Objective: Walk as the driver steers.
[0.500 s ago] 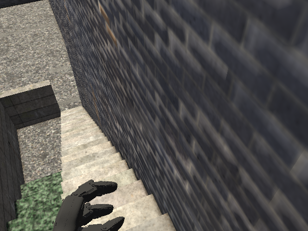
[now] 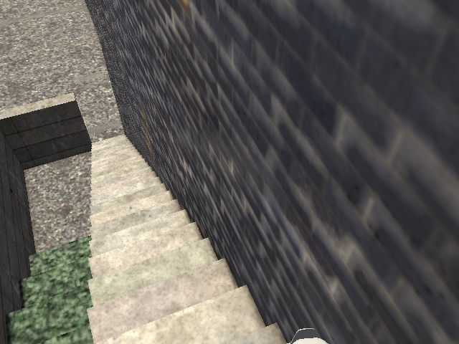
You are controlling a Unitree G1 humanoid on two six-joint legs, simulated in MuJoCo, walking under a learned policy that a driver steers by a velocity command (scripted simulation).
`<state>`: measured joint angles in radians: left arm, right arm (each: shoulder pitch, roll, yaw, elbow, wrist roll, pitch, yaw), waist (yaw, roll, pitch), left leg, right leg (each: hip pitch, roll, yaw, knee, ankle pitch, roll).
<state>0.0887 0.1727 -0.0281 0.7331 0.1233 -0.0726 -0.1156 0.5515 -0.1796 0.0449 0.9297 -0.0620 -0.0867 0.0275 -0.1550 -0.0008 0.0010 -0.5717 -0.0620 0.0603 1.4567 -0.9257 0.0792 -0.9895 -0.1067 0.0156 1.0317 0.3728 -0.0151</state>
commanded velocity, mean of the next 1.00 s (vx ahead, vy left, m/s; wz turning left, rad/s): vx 0.50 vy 0.00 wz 0.00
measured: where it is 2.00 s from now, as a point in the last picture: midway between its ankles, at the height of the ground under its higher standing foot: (169, 307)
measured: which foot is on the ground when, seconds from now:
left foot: down 0.00-0.12, up 0.14-0.66, down 0.68-1.00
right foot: up 0.00-0.08, down 0.10-0.68, up 0.70-1.00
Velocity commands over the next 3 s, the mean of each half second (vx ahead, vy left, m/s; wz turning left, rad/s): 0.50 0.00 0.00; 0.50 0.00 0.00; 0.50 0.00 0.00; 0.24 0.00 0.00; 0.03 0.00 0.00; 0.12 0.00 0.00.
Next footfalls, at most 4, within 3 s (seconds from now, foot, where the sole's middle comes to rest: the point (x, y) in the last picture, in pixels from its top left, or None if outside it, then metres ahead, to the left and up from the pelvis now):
0.10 right None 0.21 -0.13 -0.82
0.68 left None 0.37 0.19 -1.02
1.34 right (202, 329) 0.68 0.04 -1.21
1.70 left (146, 310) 0.87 0.27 -1.41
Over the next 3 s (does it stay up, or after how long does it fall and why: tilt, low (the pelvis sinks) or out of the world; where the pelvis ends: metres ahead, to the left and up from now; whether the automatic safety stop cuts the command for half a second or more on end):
stays up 0.87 0.23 -0.65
